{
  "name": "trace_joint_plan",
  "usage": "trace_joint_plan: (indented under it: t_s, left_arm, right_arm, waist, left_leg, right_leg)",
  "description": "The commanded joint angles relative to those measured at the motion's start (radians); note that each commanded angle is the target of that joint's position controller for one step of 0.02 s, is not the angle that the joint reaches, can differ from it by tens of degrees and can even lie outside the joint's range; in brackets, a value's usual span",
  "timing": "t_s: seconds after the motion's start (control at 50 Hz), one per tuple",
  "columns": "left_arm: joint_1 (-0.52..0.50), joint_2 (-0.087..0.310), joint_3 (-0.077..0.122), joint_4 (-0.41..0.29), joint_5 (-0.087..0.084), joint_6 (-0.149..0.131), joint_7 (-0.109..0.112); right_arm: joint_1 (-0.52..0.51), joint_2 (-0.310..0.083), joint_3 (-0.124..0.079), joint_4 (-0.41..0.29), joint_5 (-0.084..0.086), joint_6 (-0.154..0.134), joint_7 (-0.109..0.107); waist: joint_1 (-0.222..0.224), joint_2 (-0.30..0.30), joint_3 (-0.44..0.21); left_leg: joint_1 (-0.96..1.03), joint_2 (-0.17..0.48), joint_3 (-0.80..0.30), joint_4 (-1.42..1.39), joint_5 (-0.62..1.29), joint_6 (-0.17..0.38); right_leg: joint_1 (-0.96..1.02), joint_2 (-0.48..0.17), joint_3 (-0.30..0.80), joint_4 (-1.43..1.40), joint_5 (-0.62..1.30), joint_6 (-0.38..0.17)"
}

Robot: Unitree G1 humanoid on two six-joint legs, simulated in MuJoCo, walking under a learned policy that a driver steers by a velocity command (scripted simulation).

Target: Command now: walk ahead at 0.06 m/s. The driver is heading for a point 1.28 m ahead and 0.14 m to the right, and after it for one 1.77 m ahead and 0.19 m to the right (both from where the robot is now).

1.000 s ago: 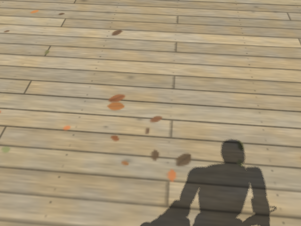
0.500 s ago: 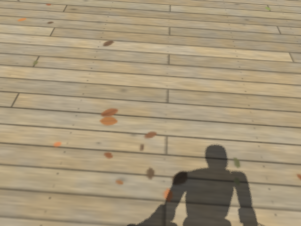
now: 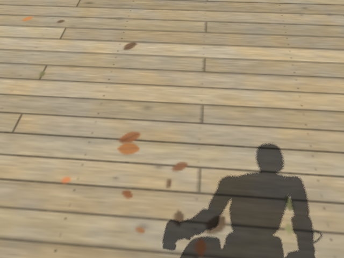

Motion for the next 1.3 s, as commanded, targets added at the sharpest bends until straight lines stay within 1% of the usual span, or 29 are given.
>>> trace_joint_plan:
  t_s: [0.02, 0.08, 0.12, 0.14, 0.16, 0.2, 0.22, 0.28, 0.42, 0.78, 0.8, 0.82, 0.86, 0.9, 0.92, 0.96, 0.98, 1.0, 1.04, 1.06, 1.08, 1.1, 1.12, 1.14, 1.16, 1.2, 1.22, 1.26, 1.3]
  left_arm:
    - [-0.05, 0.128, 0.021, -0.051, 0.005, -0.007, 0.016]
    - [-0.066, 0.139, 0.021, -0.047, -0.022, 0.01, 0.028]
    - [-0.016, 0.11, 0.012, -0.02, -0.024, 0.017, 0.029]
    - [0.014, 0.116, 0.016, -0.016, -0.02, 0.021, 0.03]
    - [0.027, 0.116, 0.019, -0.018, -0.02, 0.026, 0.036]
    - [0.042, 0.107, 0.017, -0.008, -0.015, 0.027, 0.043]
    - [0.058, 0.102, 0.017, 0.001, -0.013, 0.028, 0.045]
    - [0.07, 0.099, 0.016, 0.02, -0.016, 0.025, 0.041]
    - [0.067, 0.102, 0.017, 0.042, -0.025, 0.03, 0.036]
    - [0.057, 0.108, 0.026, 0.092, -0.028, 0.051, 0.05]
    - [0.075, 0.097, 0.024, 0.106, -0.028, 0.052, 0.05]
    - [0.079, 0.1, 0.028, 0.112, -0.034, 0.054, 0.05]
    - [0.076, 0.113, 0.035, 0.107, -0.041, 0.049, 0.051]
    - [0.054, 0.098, 0.033, 0.088, -0.047, 0.019, 0.045]
    - [0.038, 0.086, 0.031, 0.079, -0.049, 0.0, 0.039]
    - [-0.01, 0.049, 0.025, 0.05, -0.053, -0.032, 0.02]
    - [-0.014, 0.045, 0.023, 0.041, -0.055, -0.044, 0.012]
    - [0.005, 0.052, 0.024, 0.043, -0.056, -0.052, 0.005]
    - [0.128, 0.068, 0.036, 0.089, -0.054, -0.055, 0.005]
    - [0.224, 0.113, 0.055, 0.123, -0.045, -0.048, 0.008]
    - [0.327, 0.23, 0.088, 0.149, -0.044, -0.042, 0.009]
    - [0.42, 0.232, 0.08, 0.161, -0.029, -0.038, 0.003]
    - [0.376, 0.156, 0.053, 0.147, -0.021, -0.044, 0.007]
    - [0.3, 0.131, 0.042, 0.119, -0.023, -0.048, 0.01]
    - [0.242, 0.119, 0.035, 0.101, -0.028, -0.047, 0.01]
    - [0.191, 0.061, 0.008, 0.095, -0.022, -0.034, 0.017]
    - [0.196, 0.055, 0.002, 0.102, -0.013, -0.029, 0.022]
    - [0.187, 0.094, 0.001, 0.104, -0.004, -0.022, 0.036]
    - [0.196, 0.149, 0.013, 0.11, -0.011, -0.012, 0.044]
  right_arm:
    - [0.141, -0.038, -0.009, 0.012, -0.008, 0.022, -0.016]
    - [0.13, -0.047, -0.012, 0.022, -0.019, 0.031, -0.004]
    - [0.108, -0.058, -0.01, 0.012, -0.037, 0.032, 0.001]
    - [0.087, -0.105, -0.017, 0.005, -0.031, 0.029, -0.002]
    - [0.07, -0.131, -0.026, 0.018, -0.017, 0.021, -0.001]
    - [0.032, -0.08, -0.015, 0.017, -0.018, -0.004, 0.002]
    - [0.017, -0.079, -0.017, 0.016, -0.016, -0.013, 0.004]
    - [0.039, -0.068, -0.014, 0.023, -0.008, -0.029, 0.007]
    - [0.076, -0.07, -0.011, 0.035, -0.005, -0.022, 0.008]
    - [0.077, -0.047, -0.01, 0.041, -0.007, -0.004, 0.003]
    - [0.1, -0.039, -0.009, 0.054, -0.006, -0.003, 0.002]
    - [0.109, -0.046, -0.013, 0.058, 0.001, 0.0, 0.001]
    - [0.096, -0.069, -0.022, 0.039, 0.01, -0.004, -0.004]
    - [0.132, -0.075, -0.025, 0.031, 0.021, -0.028, -0.003]
    - [0.167, -0.088, -0.03, 0.036, 0.026, -0.042, 0.0]
    - [0.223, -0.136, -0.047, 0.048, 0.029, -0.062, 0.009]
    - [0.211, -0.139, -0.048, 0.042, 0.026, -0.07, 0.012]
    - [0.187, -0.127, -0.046, 0.03, 0.026, -0.077, 0.016]
    - [0.086, -0.121, -0.042, -0.008, 0.024, -0.069, 0.022]
    - [0.037, -0.119, -0.041, -0.034, 0.019, -0.068, 0.021]
    - [0.037, -0.063, -0.027, -0.063, 0.006, -0.076, 0.015]
    - [0.069, -0.032, -0.016, -0.055, -0.003, -0.082, 0.013]
    - [0.085, -0.048, -0.025, -0.042, 0.018, -0.08, 0.017]
    - [0.085, -0.043, -0.025, -0.035, 0.029, -0.073, 0.022]
    - [0.07, -0.038, -0.028, -0.034, 0.027, -0.068, 0.023]
    - [0.049, -0.037, -0.039, -0.038, 0.019, -0.052, 0.018]
    - [0.04, -0.014, -0.036, -0.039, 0.018, -0.045, 0.018]
    - [-0.01, 0.021, -0.024, -0.053, 0.019, -0.038, 0.016]
    - [-0.054, 0.003, -0.022, -0.066, 0.019, -0.028, 0.012]
  waist:
    - [-0.039, -0.136, -0.135]
    - [-0.059, -0.13, -0.11]
    - [-0.051, -0.09, -0.041]
    - [-0.015, -0.033, 0.005]
    - [0.008, 0.06, 0.032]
    - [0.023, 0.096, 0.012]
    - [0.031, 0.095, -0.001]
    - [0.02, 0.03, -0.036]
    - [0.004, -0.018, -0.079]
    - [0.009, -0.017, -0.04]
    - [0.008, -0.016, -0.062]
    - [0.008, -0.01, -0.045]
    - [0.009, 0.004, 0.041]
    - [-0.008, 0.014, 0.108]
    - [-0.021, 0.042, 0.117]
    - [-0.035, 0.147, 0.121]
    - [-0.025, 0.154, 0.132]
    - [-0.004, 0.137, 0.125]
    - [0.074, 0.1, 0.074]
    - [0.107, 0.044, 0.024]
    - [0.118, -0.192, -0.04]
    - [0.141, -0.315, -0.124]
    - [0.096, -0.184, -0.098]
    - [0.063, -0.125, -0.074]
    - [0.038, -0.086, -0.054]
    - [0.002, -0.094, -0.033]
    - [-0.004, -0.108, -0.036]
    - [-0.007, -0.123, -0.051]
    - [0.004, -0.128, -0.078]
  left_leg:
    - [0.138, 0.018, 0.004, -0.171, 0.073, 0.002]
    - [0.261, -0.003, 0.041, -0.35, 0.292, 0.027]
    - [0.264, 0.027, 0.008, -0.467, 0.302, 0.062]
    - [0.192, 0.054, -0.019, -0.516, 0.207, 0.087]
    - [0.055, 0.039, -0.025, -0.549, 0.063, 0.099]
    - [-0.016, 0.041, -0.033, -0.609, 0.061, 0.073]
    - [-0.011, 0.039, -0.032, -0.61, 0.102, 0.062]
    - [0.067, 0.03, -0.018, -0.575, 0.24, 0.056]
    - [0.144, 0.019, 0.002, -0.531, 0.433, 0.065]
    - [0.16, 0.001, 0.024, -0.55, 0.426, 0.06]
    - [0.169, -0.008, 0.035, -0.556, 0.321, 0.064]
    - [0.15, -0.02, 0.04, -0.551, 0.159, 0.079]
    - [0.074, -0.001, -0.001, -0.556, -0.148, 0.124]
    - [0.059, 0.053, -0.086, -0.582, -0.246, 0.168]
    - [0.098, 0.098, -0.156, -0.609, -0.26, 0.197]
    - [0.204, 0.243, -0.368, -0.716, -0.255, 0.276]
    - [0.203, 0.289, -0.426, -0.721, -0.179, 0.298]
    - [0.209, 0.29, -0.405, -0.694, -0.071, 0.289]
    - [0.129, 0.188, -0.216, -0.566, 0.275, 0.202]
    - [0.05, 0.104, -0.102, -0.424, 0.485, 0.142]
    - [-0.111, -0.057, 0.081, -0.122, 0.467, 0.047]
    - [-0.247, -0.11, 0.056, 0.158, -0.042, 0.001]
    - [-0.281, -0.074, -0.043, 0.324, -0.115, 0.012]
    - [-0.286, -0.044, -0.056, 0.359, -0.06, 0.027]
    - [-0.29, -0.011, -0.039, 0.311, 0.008, 0.04]
    - [-0.21, 0.029, -0.008, 0.142, 0.126, 0.046]
    - [-0.16, 0.024, 0.012, 0.043, 0.167, 0.039]
    - [-0.058, 0.004, 0.037, -0.153, 0.212, 0.026]
    - [0.013, -0.02, 0.062, -0.268, 0.239, 0.019]
  right_leg:
    - [-0.005, -0.238, 0.237, -0.221, -0.092, -0.148]
    - [-0.092, -0.215, 0.225, -0.249, -0.403, -0.1]
    - [-0.127, -0.173, 0.204, -0.242, -0.532, -0.02]
    - [-0.105, -0.132, 0.169, -0.214, -0.498, 0.013]
    - [-0.003, -0.083, 0.107, -0.169, -0.402, 0.032]
    - [0.137, -0.073, 0.087, -0.084, -0.245, 0.028]
    - [0.164, -0.072, 0.08, -0.066, -0.196, 0.021]
    - [0.162, -0.076, 0.078, -0.048, -0.102, 0.007]
    - [0.199, -0.081, 0.074, -0.007, 0.094, 0.009]
    - [0.217, -0.086, 0.082, -0.005, 0.1, 0.02]
    - [0.225, -0.073, 0.068, -0.005, -0.008, 0.019]
    - [0.204, -0.052, 0.05, 0.011, -0.191, 0.013]
    - [0.091, -0.044, 0.056, 0.028, -0.528, -0.007]
    - [-0.008, -0.061, 0.084, 0.057, -0.576, -0.021]
    - [-0.061, -0.058, 0.072, 0.108, -0.525, -0.017]
    - [-0.173, -0.032, 0.004, 0.271, -0.356, -0.007]
    - [-0.188, -0.05, 0.02, 0.301, -0.339, -0.019]
    - [-0.174, -0.059, 0.027, 0.281, -0.35, -0.03]
    - [0.073, -0.03, -0.004, 0.085, -0.244, -0.039]
    - [0.247, -0.047, 0.056, 0.039, -0.084, -0.044]
    - [0.42, -0.196, 0.299, -0.026, 0.142, -0.114]
    - [0.543, -0.4, 0.577, -0.118, 0.503, -0.227]
    - [0.507, -0.434, 0.54, -0.085, 0.636, -0.243]
    - [0.452, -0.399, 0.417, -0.066, 0.667, -0.214]
    - [0.409, -0.357, 0.327, -0.078, 0.634, -0.175]
    - [0.327, -0.271, 0.198, -0.112, 0.59, -0.107]
    - [0.305, -0.24, 0.156, -0.114, 0.614, -0.095]
    - [0.27, -0.209, 0.102, -0.098, 0.684, -0.091]
    - [0.265, -0.223, 0.11, -0.079, 0.721, -0.105]
Velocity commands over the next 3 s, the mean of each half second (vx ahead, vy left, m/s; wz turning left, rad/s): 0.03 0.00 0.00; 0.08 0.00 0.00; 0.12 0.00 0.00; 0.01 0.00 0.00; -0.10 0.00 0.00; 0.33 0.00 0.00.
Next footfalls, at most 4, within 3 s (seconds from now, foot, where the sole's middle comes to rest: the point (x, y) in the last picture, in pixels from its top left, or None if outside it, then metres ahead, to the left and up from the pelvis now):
0.12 left None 0.08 0.14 -0.77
1.40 left None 0.30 0.12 -0.77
2.64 left None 0.10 0.14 -0.77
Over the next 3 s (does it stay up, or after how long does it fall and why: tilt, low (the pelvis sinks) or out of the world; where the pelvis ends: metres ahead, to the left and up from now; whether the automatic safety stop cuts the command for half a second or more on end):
stays up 0.22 0.03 0.00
